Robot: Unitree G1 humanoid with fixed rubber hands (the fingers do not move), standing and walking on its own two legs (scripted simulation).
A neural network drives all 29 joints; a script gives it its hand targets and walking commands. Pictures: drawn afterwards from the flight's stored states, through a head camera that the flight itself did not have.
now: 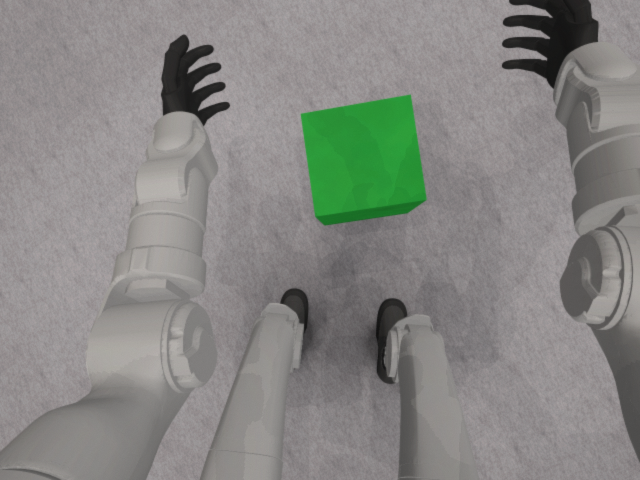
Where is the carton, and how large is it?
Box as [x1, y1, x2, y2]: [301, 95, 426, 225]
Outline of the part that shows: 410,95 301,114 315,216 324,225 405,213 426,199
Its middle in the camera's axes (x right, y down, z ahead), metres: +0.10 -0.16 +0.85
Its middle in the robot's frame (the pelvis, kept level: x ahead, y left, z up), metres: +0.53 +0.00 -0.53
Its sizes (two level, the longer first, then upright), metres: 0.210 0.200 0.250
